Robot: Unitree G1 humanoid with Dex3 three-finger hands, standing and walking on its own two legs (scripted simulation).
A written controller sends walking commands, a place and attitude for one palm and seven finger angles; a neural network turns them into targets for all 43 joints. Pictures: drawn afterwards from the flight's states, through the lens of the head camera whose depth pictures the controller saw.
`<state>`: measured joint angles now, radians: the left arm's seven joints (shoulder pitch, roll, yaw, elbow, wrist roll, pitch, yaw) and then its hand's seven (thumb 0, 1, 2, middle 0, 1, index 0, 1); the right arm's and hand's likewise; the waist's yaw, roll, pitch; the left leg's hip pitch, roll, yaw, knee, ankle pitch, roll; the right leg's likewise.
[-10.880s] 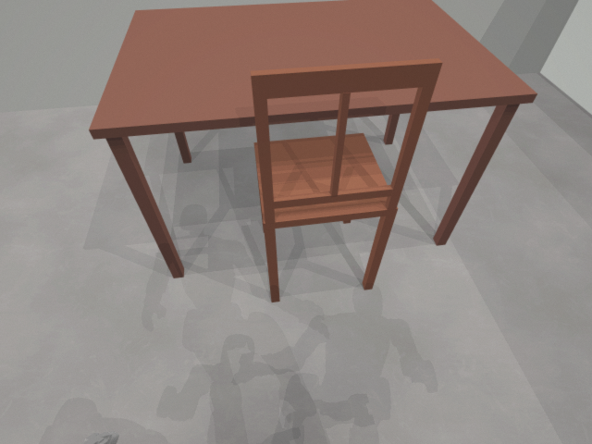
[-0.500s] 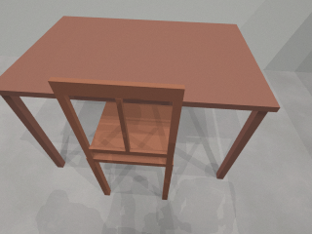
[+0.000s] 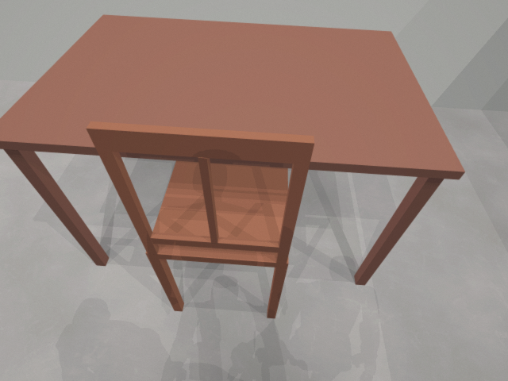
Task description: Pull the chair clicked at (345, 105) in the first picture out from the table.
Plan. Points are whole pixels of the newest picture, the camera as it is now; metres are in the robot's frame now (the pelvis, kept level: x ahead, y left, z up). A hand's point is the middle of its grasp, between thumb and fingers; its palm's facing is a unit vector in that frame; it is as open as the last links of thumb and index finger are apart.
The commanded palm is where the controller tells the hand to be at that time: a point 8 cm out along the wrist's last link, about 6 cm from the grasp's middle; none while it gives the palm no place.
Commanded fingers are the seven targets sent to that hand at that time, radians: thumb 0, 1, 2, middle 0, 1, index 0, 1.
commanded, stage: look again from close up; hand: left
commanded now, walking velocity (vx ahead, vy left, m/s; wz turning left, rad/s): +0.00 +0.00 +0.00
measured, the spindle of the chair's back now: (210, 204) +0.47 +0.13 -0.07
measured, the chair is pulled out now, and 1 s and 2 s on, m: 0.00 0.00 0.00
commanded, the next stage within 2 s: raise the hand toward the chair's back in 0.14 s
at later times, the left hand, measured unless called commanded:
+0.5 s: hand (154, 332) +0.19 +0.17 -0.02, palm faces +0.14 -0.99 -0.03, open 8.0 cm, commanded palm +0.10 +0.23 -0.07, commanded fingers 0.00 0.57 0.76 -0.17 -0.25 -0.17 -0.25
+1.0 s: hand (152, 365) +0.16 +0.17 -0.06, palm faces -0.03 -1.00 -0.02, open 12.2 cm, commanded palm +0.12 +0.23 -0.05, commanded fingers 0.00 -0.01 0.51 -0.11 -0.16 -0.11 -0.16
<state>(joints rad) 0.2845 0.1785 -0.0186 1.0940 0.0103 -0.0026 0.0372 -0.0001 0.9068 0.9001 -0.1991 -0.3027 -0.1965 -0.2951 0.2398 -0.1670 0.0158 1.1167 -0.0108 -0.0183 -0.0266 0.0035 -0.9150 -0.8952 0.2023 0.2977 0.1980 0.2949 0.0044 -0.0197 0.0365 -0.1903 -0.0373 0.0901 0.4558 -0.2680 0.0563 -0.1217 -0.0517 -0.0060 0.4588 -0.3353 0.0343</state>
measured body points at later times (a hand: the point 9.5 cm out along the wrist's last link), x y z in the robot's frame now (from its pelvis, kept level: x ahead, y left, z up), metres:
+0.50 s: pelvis -0.03 -0.02 -0.03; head -0.01 -0.02 +0.41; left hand +0.18 +0.22 -0.01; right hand +0.12 -0.27 -0.12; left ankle -0.01 +0.08 -0.74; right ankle -0.05 -0.14 -0.74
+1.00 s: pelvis -0.07 -0.04 -0.10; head +0.00 -0.04 +0.35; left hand +0.15 +0.22 -0.06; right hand +0.11 -0.26 -0.19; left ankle -0.01 +0.08 -0.74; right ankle -0.05 -0.14 -0.74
